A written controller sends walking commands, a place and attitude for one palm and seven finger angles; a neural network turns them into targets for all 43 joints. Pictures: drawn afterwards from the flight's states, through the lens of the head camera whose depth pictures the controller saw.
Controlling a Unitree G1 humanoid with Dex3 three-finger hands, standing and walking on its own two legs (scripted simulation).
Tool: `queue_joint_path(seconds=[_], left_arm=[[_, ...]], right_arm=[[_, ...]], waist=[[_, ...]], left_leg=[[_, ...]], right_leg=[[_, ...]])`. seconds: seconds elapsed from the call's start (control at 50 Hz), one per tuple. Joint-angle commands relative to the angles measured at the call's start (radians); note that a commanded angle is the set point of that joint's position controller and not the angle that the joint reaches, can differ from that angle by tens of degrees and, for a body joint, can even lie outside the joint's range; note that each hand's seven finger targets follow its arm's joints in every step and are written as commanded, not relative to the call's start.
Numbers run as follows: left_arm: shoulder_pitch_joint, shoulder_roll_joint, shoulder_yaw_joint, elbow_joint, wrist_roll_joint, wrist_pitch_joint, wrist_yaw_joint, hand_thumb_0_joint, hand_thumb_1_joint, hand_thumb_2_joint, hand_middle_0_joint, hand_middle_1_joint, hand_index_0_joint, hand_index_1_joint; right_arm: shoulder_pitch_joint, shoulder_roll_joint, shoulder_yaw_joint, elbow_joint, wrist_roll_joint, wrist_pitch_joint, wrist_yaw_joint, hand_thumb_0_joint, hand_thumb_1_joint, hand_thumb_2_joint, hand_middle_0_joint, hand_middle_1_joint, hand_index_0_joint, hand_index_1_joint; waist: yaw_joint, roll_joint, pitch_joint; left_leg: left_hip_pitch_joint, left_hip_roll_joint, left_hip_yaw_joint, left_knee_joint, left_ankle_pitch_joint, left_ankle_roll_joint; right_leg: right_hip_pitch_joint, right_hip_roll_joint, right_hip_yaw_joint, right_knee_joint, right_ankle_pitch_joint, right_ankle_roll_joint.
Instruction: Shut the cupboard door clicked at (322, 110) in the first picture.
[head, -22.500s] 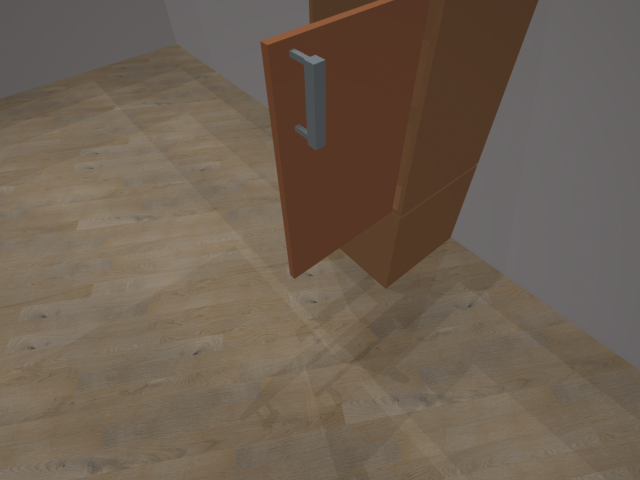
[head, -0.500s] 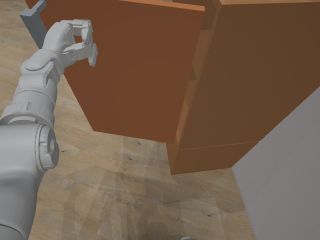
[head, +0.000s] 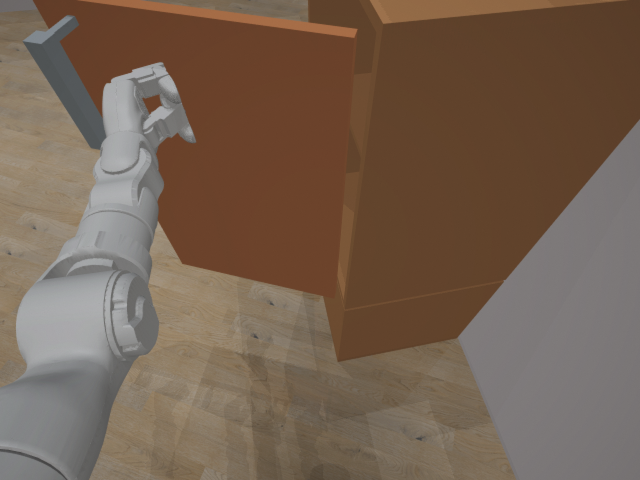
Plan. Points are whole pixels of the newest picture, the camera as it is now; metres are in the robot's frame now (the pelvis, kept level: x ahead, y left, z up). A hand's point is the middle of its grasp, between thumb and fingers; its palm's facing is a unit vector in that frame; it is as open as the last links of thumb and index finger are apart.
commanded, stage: pull the fist back off the door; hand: left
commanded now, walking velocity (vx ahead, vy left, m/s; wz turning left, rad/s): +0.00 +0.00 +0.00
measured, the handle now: (85, 87) +0.59 +0.23 +0.17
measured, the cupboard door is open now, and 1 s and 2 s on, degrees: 65 65 65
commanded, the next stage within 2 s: draw the hand back to the body in 0.46 s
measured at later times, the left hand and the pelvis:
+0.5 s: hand (169, 158) +0.44 +0.11 +0.18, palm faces +0.07 -1.00 -0.01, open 3.1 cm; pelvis -0.01 -0.01 +0.01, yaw +3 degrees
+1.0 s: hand (86, 239) +0.35 +0.18 +0.17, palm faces +0.12 -0.99 -0.01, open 3.1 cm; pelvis +0.00 +0.00 +0.02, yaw +2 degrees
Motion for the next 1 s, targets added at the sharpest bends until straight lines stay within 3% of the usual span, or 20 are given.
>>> queue_joint_path(seconds=[0.0, 0.06, 0.12, 0.18, 0.2, 0.28, 0.36, 0.4, 0.46, 0.48, 0.56, 0.58, 0.62, 0.64, 0.66, 0.68, 0.72, 0.82, 0.92, 0.98], left_arm=[[-0.357, 0.286, 0.073, -0.336, -0.016, -0.108, -0.005, 0.0, 0.9, 0.9, -1.3, -1.5, -1.3, -1.5], [-0.203, 0.172, -0.017, -0.387, -0.009, -0.081, -0.021, 0.0, 0.9, 0.9, -1.3, -1.5, -1.3, -1.5], [-0.127, 0.141, -0.032, -0.442, -0.046, -0.018, -0.045, 0.0, 0.9, 0.9, -1.3, -1.5, -1.3, -1.5], [-0.183, 0.086, -0.086, -0.619, -0.095, 0.013, -0.058, 0.0, 0.9, 0.9, -1.3, -1.5, -1.3, -1.5], [-0.195, 0.071, -0.094, -0.668, -0.1, 0.013, -0.056, 0.0, 0.9, 0.9, -1.3, -1.5, -1.3, -1.5], [-0.276, 0.057, -0.149, -0.774, -0.092, -0.011, -0.03, 0.0, 0.9, 0.9, -1.3, -1.5, -1.3, -1.5], [-0.247, -0.015, -0.203, -0.742, -0.086, -0.002, -0.015, 0.0, 0.9, 0.9, -1.3, -1.5, -1.3, -1.5], [-0.259, -0.028, -0.217, -0.66, -0.091, 0.032, -0.016, 0.0, 0.9, 0.9, -1.3, -1.5, -1.3, -1.5], [-0.276, -0.027, -0.205, -0.524, -0.09, 0.076, -0.008, 0.0, 0.9, 0.9, -1.3, -1.5, -1.3, -1.5], [-0.249, 0.036, -0.148, -0.479, -0.086, 0.082, 0.001, 0.0, 0.9, 0.9, -1.3, -1.5, -1.3, -1.5], [-0.279, 0.038, -0.127, -0.458, -0.084, 0.049, 0.01, 0.0, 0.9, 0.9, -1.3, -1.5, -1.3, -1.5], [-0.215, 0.098, -0.069, -0.452, -0.08, 0.029, 0.012, 0.0, 0.9, 0.9, -1.3, -1.5, -1.3, -1.5], [-0.124, 0.133, -0.037, -0.549, -0.076, -0.012, -0.001, 0.0, 0.9, 0.9, -1.3, -1.5, -1.3, -1.5], [-0.06, 0.118, -0.04, -0.609, -0.075, -0.026, -0.012, 0.0, 0.9, 0.9, -1.3, -1.5, -1.3, -1.5], [-0.004, 0.12, -0.037, -0.655, -0.077, -0.032, -0.026, 0.0, 0.9, 0.9, -1.3, -1.5, -1.3, -1.5], [0.083, 0.148, -0.018, -0.681, -0.079, -0.031, -0.038, 0.0, 0.9, 0.9, -1.3, -1.5, -1.3, -1.5], [0.158, 0.114, -0.046, -0.849, -0.097, -0.017, -0.074, 0.0, 0.9, 0.9, -1.3, -1.5, -1.3, -1.5], [0.26, 0.045, -0.109, -1.071, -0.162, 0.105, -0.131, 0.0, 0.9, 0.9, -1.3, -1.5, -1.3, -1.5], [0.332, 0.036, -0.133, -1.274, -0.167, 0.178, -0.12, 0.0, 0.9, 0.9, -1.3, -1.5, -1.3, -1.5], [0.433, 0.023, -0.148, -1.325, -0.17, 0.208, -0.122, 0.0, 0.9, 0.9, -1.273, -1.47, -1.273, -1.47]], right_arm=[[0.065, -0.171, -0.067, -0.105, 0.012, -0.032, -0.023, 0.0, -0.9, -0.9, 0.2, 0.3, 0.2, 0.3], [0.03, -0.16, -0.07, -0.128, 0.023, -0.031, -0.017, 0.0, -0.9, -0.9, 0.2, 0.3, 0.2, 0.3], [-0.005, -0.162, -0.076, -0.14, 0.04, -0.019, -0.023, 0.0, -0.9, -0.9, 0.2, 0.3, 0.2, 0.3], [-0.058, -0.157, -0.078, -0.158, 0.052, -0.017, -0.038, 0.0, -0.9, -0.9, 0.2, 0.3, 0.2, 0.3], [-0.081, -0.148, -0.073, -0.162, 0.055, -0.024, -0.044, 0.0, -0.9, -0.9, 0.2, 0.3, 0.2, 0.3], [-0.124, -0.138, -0.064, -0.147, 0.055, -0.037, -0.066, 0.0, -0.9, -0.9, 0.2, 0.3, 0.2, 0.3], [-0.177, -0.128, -0.055, -0.135, 0.061, -0.052, -0.075, 0.0, -0.9, -0.9, 0.2, 0.3, 0.2, 0.3], [-0.192, -0.131, -0.048, -0.127, 0.065, -0.047, -0.08, 0.0, -0.9, -0.9, 0.2, 0.3, 0.2, 0.3], [-0.206, -0.134, -0.037, -0.121, 0.067, -0.04, -0.081, 0.0, -0.9, -0.9, 0.2, 0.3, 0.2, 0.3], [-0.193, -0.143, -0.037, -0.117, 0.062, -0.034, -0.083, 0.0, -0.9, -0.9, 0.2, 0.3, 0.2, 0.3], [-0.201, -0.13, -0.024, -0.141, 0.056, -0.036, -0.076, 0.0, -0.9, -0.9, 0.2, 0.3, 0.2, 0.3], [-0.184, -0.137, -0.03, -0.142, 0.051, -0.034, -0.076, 0.0, -0.9, -0.9, 0.2, 0.3, 0.2, 0.3], [-0.199, -0.131, -0.029, -0.176, 0.052, -0.036, -0.071, 0.0, -0.9, -0.9, 0.2, 0.3, 0.2, 0.3], [-0.207, -0.127, -0.032, -0.194, 0.052, -0.04, -0.067, 0.0, -0.9, -0.9, 0.2, 0.3, 0.2, 0.3], [-0.216, -0.126, -0.034, -0.205, 0.055, -0.04, -0.065, 0.0, -0.9, -0.9, 0.2, 0.3, 0.2, 0.3], [-0.206, -0.134, -0.04, -0.209, 0.052, -0.034, -0.065, 0.0, -0.9, -0.9, 0.2, 0.3, 0.2, 0.3], [-0.238, -0.128, -0.044, -0.235, 0.066, -0.032, -0.061, 0.0, -0.9, -0.9, 0.2, 0.3, 0.2, 0.3], [-0.3, -0.128, -0.048, -0.244, 0.088, -0.037, -0.085, 0.0, -0.9, -0.9, 0.2, 0.3, 0.2, 0.3], [-0.355, -0.114, -0.032, -0.242, 0.085, -0.059, -0.108, 0.0, -0.9, -0.9, 0.2, 0.3, 0.2, 0.3], [-0.376, -0.115, -0.026, -0.244, 0.081, -0.067, -0.113, 0.0, -0.9, -0.9, 0.2, 0.3, 0.2, 0.3]], waist=[[0.073, -0.077, -0.383], [0.086, -0.069, -0.33], [0.097, -0.113, -0.291], [0.086, -0.078, -0.32], [0.095, -0.05, -0.325], [0.07, -0.05, -0.281], [0.074, -0.043, -0.276], [0.062, -0.091, -0.234], [0.067, -0.111, -0.172], [0.081, -0.141, -0.176], [0.097, -0.112, -0.231], [0.117, -0.138, -0.257], [0.155, -0.11, -0.332], [0.173, -0.1, -0.378], [0.183, -0.089, -0.387], [0.194, -0.136, -0.398], [0.205, -0.113, -0.39], [0.184, -0.11, -0.231], [0.185, 0.008, -0.193], [0.188, -0.033, -0.169]], left_leg=[[0.254, -0.031, -0.048, -0.046, 0.438, 0.021], [0.278, -0.031, -0.033, -0.064, 0.454, 0.021], [0.29, -0.033, -0.026, -0.088, 0.424, 0.023], [0.352, -0.038, -0.023, -0.102, 0.413, 0.027], [0.374, -0.04, -0.026, -0.103, 0.413, 0.028], [0.413, -0.04, -0.04, -0.114, 0.339, 0.032], [0.452, -0.043, -0.056, -0.122, 0.323, 0.023], [0.425, -0.046, -0.058, -0.129, 0.281, 0.024], [0.375, -0.051, -0.065, -0.142, 0.221, 0.019], [0.358, -0.051, -0.068, -0.142, 0.217, 0.02], [0.34, -0.054, -0.062, -0.133, 0.265, 0.015], [0.333, -0.052, -0.063, -0.129, 0.287, 0.017], [0.342, -0.052, -0.05, -0.132, 0.343, 0.016], [0.365, -0.053, -0.042, -0.131, 0.393, 0.016], [0.376, -0.05, -0.033, -0.128, 0.426, 0.015], [0.367, -0.045, -0.037, -0.133, 0.446, 0.017], [0.399, -0.039, -0.025, -0.146, 0.495, 0.018], [0.446, -0.03, -0.028, -0.184, 0.435, 0.026], [0.506, -0.032, -0.051, -0.209, 0.401, 0.018], [0.52, -0.03, -0.066, -0.219, 0.388, 0.013]], right_leg=[[0.277, 0.015, 0.015, -0.049, 0.544, 0.013], [0.272, 0.01, 0.006, -0.062, 0.562, 0.012], [0.302, 0.004, 0.007, -0.09, 0.568, 0.018], [0.336, -0.004, 0.013, -0.112, 0.572, 0.02], [0.327, -0.003, 0.016, -0.116, 0.561, 0.017], [0.295, -0.009, 0.02, -0.138, 0.466, 0.021], [0.262, -0.012, 0.011, -0.136, 0.42, 0.014], [0.245, -0.019, 0.013, -0.148, 0.394, 0.023], [0.216, -0.025, 0.012, -0.157, 0.323, 0.021], [0.237, -0.028, 0.012, -0.158, 0.31, 0.02], [0.271, -0.032, 0.018, -0.126, 0.372, 0.013], [0.304, -0.032, 0.018, -0.119, 0.39, 0.013], [0.378, -0.032, 0.025, -0.096, 0.471, 0.008], [0.411, -0.029, 0.024, -0.084, 0.528, 0.005], [0.428, -0.029, 0.024, -0.082, 0.572, 0.005], [0.464, -0.029, 0.019, -0.081, 0.595, 0.008], [0.484, -0.028, 0.019, -0.086, 0.655, 0.009], [0.419, -0.019, 0.005, -0.155, 0.559, 0.019], [0.384, -0.019, -0.005, -0.181, 0.438, 0.005], [0.381, -0.017, -0.015, -0.19, 0.394, 0.003]])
